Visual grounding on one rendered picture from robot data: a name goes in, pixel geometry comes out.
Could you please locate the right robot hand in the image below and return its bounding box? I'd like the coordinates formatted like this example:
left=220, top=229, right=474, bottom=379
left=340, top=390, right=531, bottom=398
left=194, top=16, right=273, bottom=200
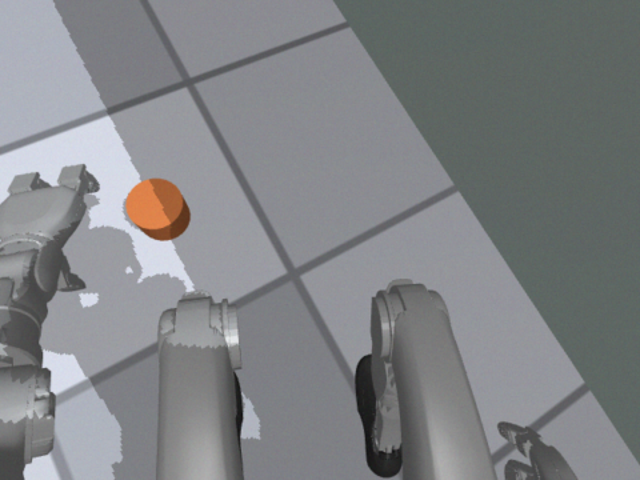
left=498, top=422, right=578, bottom=480

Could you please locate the left robot hand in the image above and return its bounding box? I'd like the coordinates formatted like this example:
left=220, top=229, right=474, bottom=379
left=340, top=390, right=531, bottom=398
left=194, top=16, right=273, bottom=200
left=0, top=164, right=100, bottom=292

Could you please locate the right robot foot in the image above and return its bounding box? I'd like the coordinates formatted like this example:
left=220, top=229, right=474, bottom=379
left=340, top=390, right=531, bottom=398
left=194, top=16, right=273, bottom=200
left=355, top=354, right=402, bottom=478

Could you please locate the tin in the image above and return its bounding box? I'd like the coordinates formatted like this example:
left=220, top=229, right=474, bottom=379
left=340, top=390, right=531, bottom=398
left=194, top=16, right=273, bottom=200
left=126, top=178, right=190, bottom=241

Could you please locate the left robot arm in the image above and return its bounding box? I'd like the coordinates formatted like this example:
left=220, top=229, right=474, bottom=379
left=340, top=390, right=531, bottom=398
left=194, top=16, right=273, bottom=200
left=0, top=234, right=64, bottom=480

